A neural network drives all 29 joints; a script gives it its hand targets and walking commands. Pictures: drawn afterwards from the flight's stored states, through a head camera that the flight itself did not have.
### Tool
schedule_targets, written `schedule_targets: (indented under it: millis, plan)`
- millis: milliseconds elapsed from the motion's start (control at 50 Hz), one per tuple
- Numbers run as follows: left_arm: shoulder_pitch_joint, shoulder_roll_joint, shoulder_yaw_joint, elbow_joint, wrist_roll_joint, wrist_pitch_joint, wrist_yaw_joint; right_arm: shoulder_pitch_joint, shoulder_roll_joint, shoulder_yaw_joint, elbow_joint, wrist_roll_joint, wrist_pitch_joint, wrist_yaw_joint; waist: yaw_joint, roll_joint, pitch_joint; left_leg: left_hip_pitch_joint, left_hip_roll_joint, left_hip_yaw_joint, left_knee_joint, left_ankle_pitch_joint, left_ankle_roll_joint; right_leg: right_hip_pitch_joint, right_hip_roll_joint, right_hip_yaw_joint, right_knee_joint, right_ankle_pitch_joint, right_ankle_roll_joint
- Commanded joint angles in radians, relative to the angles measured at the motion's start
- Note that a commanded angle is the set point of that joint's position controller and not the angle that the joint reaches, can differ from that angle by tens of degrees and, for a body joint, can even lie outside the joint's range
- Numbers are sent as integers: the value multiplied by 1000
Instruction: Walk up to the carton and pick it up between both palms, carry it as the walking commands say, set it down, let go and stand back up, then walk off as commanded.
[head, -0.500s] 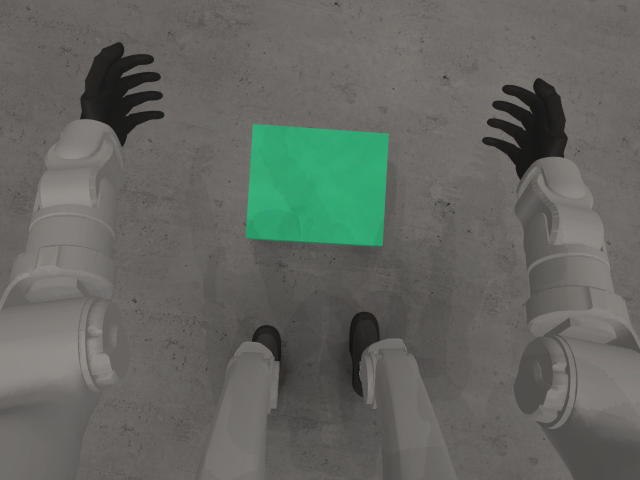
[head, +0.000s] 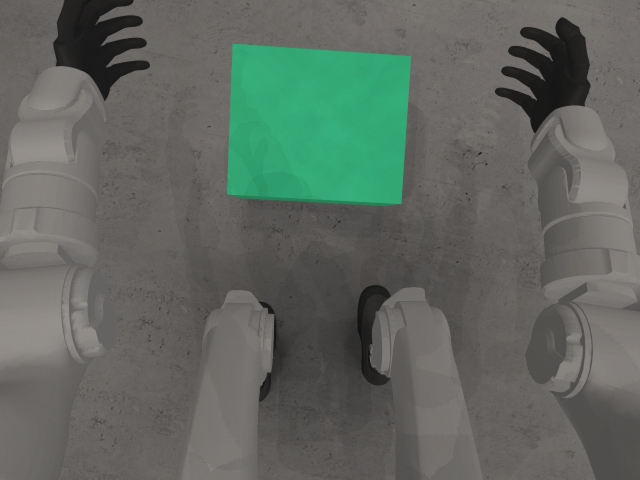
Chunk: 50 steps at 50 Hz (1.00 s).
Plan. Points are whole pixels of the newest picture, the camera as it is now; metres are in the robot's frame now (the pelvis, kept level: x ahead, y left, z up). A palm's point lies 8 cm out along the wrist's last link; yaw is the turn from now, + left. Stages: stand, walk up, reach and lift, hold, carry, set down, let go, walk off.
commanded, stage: reach and lift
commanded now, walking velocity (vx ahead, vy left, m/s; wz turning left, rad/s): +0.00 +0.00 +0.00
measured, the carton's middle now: (317, 135) +0.54 +0.01 -0.44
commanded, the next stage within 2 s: none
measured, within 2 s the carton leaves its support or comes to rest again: neither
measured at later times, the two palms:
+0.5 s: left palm (156, 113) +0.53 +0.23 -0.27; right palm (482, 135) +0.51 -0.22 -0.27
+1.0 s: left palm (186, 143) +0.51 +0.22 -0.38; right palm (459, 147) +0.51 -0.23 -0.35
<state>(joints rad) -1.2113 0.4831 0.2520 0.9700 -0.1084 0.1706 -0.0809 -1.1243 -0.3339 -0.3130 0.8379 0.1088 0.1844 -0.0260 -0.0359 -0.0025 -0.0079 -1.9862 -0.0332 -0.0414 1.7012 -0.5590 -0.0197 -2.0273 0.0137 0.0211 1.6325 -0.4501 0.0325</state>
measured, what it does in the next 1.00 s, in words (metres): lowers itself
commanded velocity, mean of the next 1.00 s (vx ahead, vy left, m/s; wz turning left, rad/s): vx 0.00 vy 0.00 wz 0.00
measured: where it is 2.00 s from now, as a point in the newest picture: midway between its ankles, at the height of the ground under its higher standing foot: (317, 360)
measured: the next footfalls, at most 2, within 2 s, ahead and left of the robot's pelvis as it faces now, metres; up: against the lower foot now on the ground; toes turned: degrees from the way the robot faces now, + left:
none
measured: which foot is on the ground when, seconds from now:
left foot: down 0.00-1.00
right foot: down 0.00-1.00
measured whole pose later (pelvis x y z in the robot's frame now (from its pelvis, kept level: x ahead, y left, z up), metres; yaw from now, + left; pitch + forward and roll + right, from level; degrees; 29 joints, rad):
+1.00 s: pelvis -0.02 +0.00 -0.17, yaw +1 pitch +32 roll -2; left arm -1.49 0.52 0.04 1.21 -0.23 0.06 0.02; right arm -1.49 -0.46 -0.17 1.25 0.26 0.03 -0.06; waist -0.03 -0.03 0.51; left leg -2.23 -0.01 -0.02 2.33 -0.66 0.00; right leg -2.28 -0.02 0.01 2.25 -0.54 0.03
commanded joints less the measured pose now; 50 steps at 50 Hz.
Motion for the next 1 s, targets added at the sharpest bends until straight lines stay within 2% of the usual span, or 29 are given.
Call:
schedule_targets:
  millis: [0, 20, 40, 60, 100, 120, 180, 200, 220, 240, 260, 280, 360, 380, 400, 440, 480, 580, 600, 660, 680, 700, 740, 760, 800, 840, 900, 920, 980]
  plan:
    - [-259, 147, -16, -66, -33, -7, -6, -281, -159, -6, -69, 2, 2, -6, -24, 49, -1031, 364, -5, 79, -102, 249, -26, 598, 21, -90, -5, 242, 15]
    - [-282, 171, -3, -78, -14, -7, -12, -291, -132, 18, -68, 17, 2, -8, 24, 37, -1062, 359, -9, 85, -87, 256, -17, 642, 25, -80, 10, 251, 11]
    - [-247, 130, -30, -34, -21, -3, -14, -270, -128, 1, -56, 3, 2, -6, -20, 34, -1014, 326, 3, 72, -89, 245, -19, 611, 24, -82, 28, 251, 17]
    - [-298, 191, 14, -52, 1, -6, -12, -279, -165, -20, -46, 3, 4, -7, 14, 66, -1035, 317, 5, 86, -53, 233, -18, 590, 25, -64, 47, 228, 20]
    - [-313, 191, -2, -71, -22, -14, -6, -297, -149, 16, -39, 3, -2, -13, 27, 29, -1085, 331, -2, 82, -27, 260, -19, 610, 22, -76, 79, 253, 14]
    - [-312, 151, -10, -57, -15, -14, -3, -305, -166, -9, -44, -12, -15, -18, -19, 30, -1019, 306, 9, 60, -34, 260, -14, 549, 25, -85, 89, 245, 14]
    - [-334, 199, 4, -75, -5, -34, 7, -350, -165, 8, -84, 8, -28, -25, 17, 62, -1094, 346, 1, 84, 32, 327, -29, 597, 30, -84, 145, 310, 25]
    - [-335, 160, -16, -50, -18, -34, 15, -339, -184, -2, -28, -1, -36, -23, -7, 41, -1030, 277, 7, 65, 50, 275, -26, 565, 24, -95, 184, 287, 14]
    - [-375, 225, 7, -76, 0, -36, 24, -366, -212, -32, -30, -10, -32, -31, 13, 62, -1081, 332, 5, 77, 71, 286, -31, 566, 30, -77, 181, 267, 20]
    - [-324, 185, -11, -20, -21, -38, 24, -314, -146, 35, 47, 13, -30, -26, 21, 13, -1015, 277, 6, 75, 85, 246, -29, 564, 20, -81, 198, 248, 3]
    - [-390, 190, -26, -67, -23, -39, 27, -392, -175, 4, -37, 27, -36, -31, 6, 45, -1015, 260, 9, 83, 95, 217, -22, 574, 27, -77, 194, 228, 13]
    - [-375, 204, -16, 10, -15, -39, 31, -364, -196, 2, 36, 10, -38, -37, -14, 51, -957, 245, 11, 77, 105, 183, -23, 528, 25, -82, 205, 208, 20]
    - [-405, 180, -39, -1, -26, -56, 46, -391, -178, 27, 42, 33, -56, -32, 14, 58, -968, 277, 20, 63, 165, 292, -25, 485, 16, -77, 265, 264, 10]
    - [-398, 162, -58, 10, -29, -57, 40, -390, -177, 25, 87, 26, -59, -32, -6, 50, -905, 188, 23, 65, 180, 250, -28, 509, 12, -69, 289, 262, 5]
    - [-414, 175, -76, -14, -39, -66, 44, -413, -166, 38, 8, 44, -73, -35, 1, 37, -965, 246, 25, 52, 194, 290, -17, 494, 20, -85, 302, 297, 7]
    - [-393, 177, -75, 34, -39, -63, 58, -376, -199, 35, 73, 51, -80, -38, 6, 87, -939, 282, 30, 44, 205, 275, -17, 438, 9, -74, 336, 243, 4]
    - [-411, 174, -113, 25, -58, -73, 64, -384, -177, 35, 138, 40, -83, -34, 0, 30, -859, 237, 32, 36, 213, 237, -5, 422, 5, -88, 347, 220, 8]
    - [-497, 189, -118, 60, -75, -85, 74, -480, -224, 63, 125, 87, -110, -46, 2, 70, -866, 220, 41, 37, 292, 278, -13, 434, -12, -63, 409, 277, 3]
    - [-448, 175, -143, 42, -89, -88, 83, -439, -231, 57, 119, 67, -115, -47, -29, 40, -897, 249, 41, 29, 290, 302, -10, 489, -15, -67, 424, 297, 0]
    - [-492, 215, -115, 37, -92, -96, 91, -519, -246, 85, 118, 93, -124, -55, 22, 27, -870, 222, 34, 50, 331, 277, -9, 467, -15, -54, 435, 276, 10]
    - [-500, 194, -156, 74, -107, -99, 90, -496, -253, 71, 145, 91, -126, -57, -23, 50, -865, 240, 42, 39, 346, 282, -8, 460, -11, -53, 453, 286, 3]
    - [-494, 197, -152, 105, -117, -105, 89, -506, -259, 89, 168, 90, -136, -55, -13, 6, -824, 203, 41, 27, 361, 258, -3, 429, -19, -54, 484, 264, 4]
    - [-491, 169, -187, 113, -128, -107, 88, -488, -204, 108, 219, 106, -137, -48, -31, 36, -733, 177, 51, 30, 357, 232, -2, 381, -28, -53, 470, 259, 2]
    - [-514, 153, -202, 141, -123, -108, 84, -542, -201, 128, 210, 142, -137, -38, 10, 103, -718, 190, 53, 35, 360, 218, -4, 348, -26, -50, 488, 243, 5]
    - [-517, 166, -189, 172, -99, -113, 94, -519, -208, 113, 285, 118, -137, -37, 16, 102, -611, 143, 60, 25, 363, 188, -6, 281, -40, -38, 486, 189, -1]
    - [-500, 125, -226, 176, -136, -120, 82, -483, -139, 162, 322, 139, -151, -27, -18, 63, -585, 135, 56, 5, 371, 231, 3, 290, -50, -47, 505, 245, -3]
    - [-554, 189, -183, 109, -107, -137, 100, -539, -230, 117, 293, 149, -166, -28, 12, 101, -659, 224, 63, 16, 394, 285, -14, 271, -35, -48, 525, 257, 1]
    - [-563, 201, -179, 98, -111, -141, 111, -528, -249, 118, 325, 132, -171, -33, 1, 60, -678, 218, 46, 12, 400, 319, -10, 302, -40, -48, 544, 287, -4]
    - [-541, 179, -217, 135, -138, -130, 109, -491, -220, 133, 381, 160, -165, -28, -19, 89, -624, 200, 59, 3, 397, 265, -9, 286, -42, -42, 540, 263, -10]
